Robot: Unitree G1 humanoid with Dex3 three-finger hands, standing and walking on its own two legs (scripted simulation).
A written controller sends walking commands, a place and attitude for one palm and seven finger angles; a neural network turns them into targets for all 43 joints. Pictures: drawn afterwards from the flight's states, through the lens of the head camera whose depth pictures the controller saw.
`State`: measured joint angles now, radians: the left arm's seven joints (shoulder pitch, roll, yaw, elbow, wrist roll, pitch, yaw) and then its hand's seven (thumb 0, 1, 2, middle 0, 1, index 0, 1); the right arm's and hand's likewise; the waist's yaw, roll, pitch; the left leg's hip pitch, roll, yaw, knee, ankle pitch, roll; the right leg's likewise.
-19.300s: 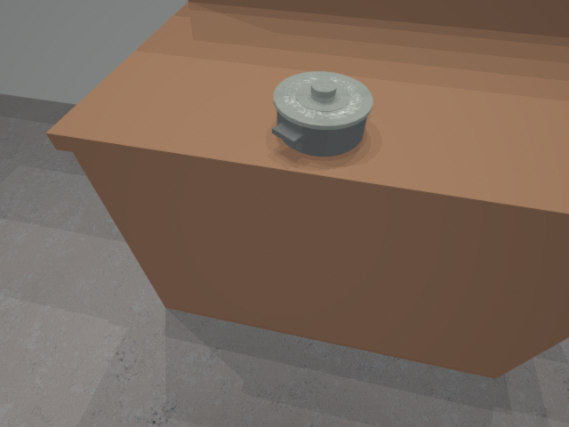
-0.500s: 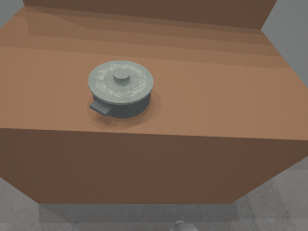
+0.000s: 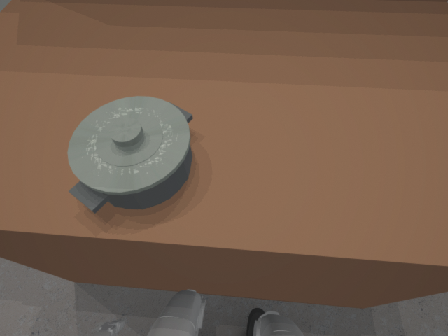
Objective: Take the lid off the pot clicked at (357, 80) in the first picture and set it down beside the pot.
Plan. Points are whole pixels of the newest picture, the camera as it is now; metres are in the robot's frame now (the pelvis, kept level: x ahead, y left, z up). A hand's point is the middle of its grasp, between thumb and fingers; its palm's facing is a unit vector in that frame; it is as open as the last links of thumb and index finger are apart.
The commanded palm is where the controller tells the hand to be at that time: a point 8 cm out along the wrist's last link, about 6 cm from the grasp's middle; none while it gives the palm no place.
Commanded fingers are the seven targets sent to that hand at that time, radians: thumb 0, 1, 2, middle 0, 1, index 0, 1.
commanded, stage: come to a stop and stand still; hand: left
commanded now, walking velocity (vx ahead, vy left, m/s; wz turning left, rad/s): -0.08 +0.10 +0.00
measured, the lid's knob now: (126, 132) +0.37 +0.16 +0.16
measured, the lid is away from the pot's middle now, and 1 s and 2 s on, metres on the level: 0.00 0.00 0.00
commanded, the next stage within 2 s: look again from close up in 1.30 s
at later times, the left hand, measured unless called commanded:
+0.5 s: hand out of the picture -0.04 +0.27 -0.17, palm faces +0.07 -0.99 -0.15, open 7.4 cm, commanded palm none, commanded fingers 0.00 0.90 0.90 -0.20 -0.30 -0.20 -0.30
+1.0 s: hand out of the picture +0.09 +0.18 -0.16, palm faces -0.06 -0.98 -0.18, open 7.4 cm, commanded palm none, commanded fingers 0.00 0.90 0.90 -0.20 -0.30 -0.20 -0.30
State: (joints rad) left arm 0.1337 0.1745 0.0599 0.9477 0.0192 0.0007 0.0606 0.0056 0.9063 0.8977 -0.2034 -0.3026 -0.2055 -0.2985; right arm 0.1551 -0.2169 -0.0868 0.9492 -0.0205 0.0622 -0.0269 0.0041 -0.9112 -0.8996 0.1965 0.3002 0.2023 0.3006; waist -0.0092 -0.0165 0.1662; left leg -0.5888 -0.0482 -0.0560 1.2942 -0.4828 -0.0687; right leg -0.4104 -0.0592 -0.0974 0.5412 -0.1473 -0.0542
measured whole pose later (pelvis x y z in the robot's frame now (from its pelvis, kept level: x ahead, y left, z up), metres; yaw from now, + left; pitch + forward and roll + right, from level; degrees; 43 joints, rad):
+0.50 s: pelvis -0.04 +0.08 +0.02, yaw +0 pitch +2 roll -2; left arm 0.32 0.22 0.07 1.00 0.03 0.05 0.01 0.01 0.91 0.90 -0.20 -0.30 -0.20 -0.30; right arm 0.32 -0.13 -0.01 1.02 -0.02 0.01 -0.04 0.00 -0.95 -0.90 0.20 0.30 0.21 0.30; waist 0.01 -0.07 -0.03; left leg -0.17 -0.01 0.01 0.38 -0.24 0.05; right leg -0.51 0.03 0.06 0.97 -0.27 0.04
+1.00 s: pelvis -0.01 +0.03 +0.00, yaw -3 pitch +3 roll +0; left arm 0.15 0.13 0.02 1.06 0.00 -0.02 0.04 0.01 0.91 0.90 -0.20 -0.30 -0.20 -0.30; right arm 0.39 -0.10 -0.01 1.18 -0.02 -0.02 -0.04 0.01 -0.91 -0.90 0.20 0.30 0.20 0.30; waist -0.06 0.01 -0.04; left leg -0.17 0.04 0.04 0.46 -0.35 -0.02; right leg -0.19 0.00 -0.04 0.47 -0.33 -0.01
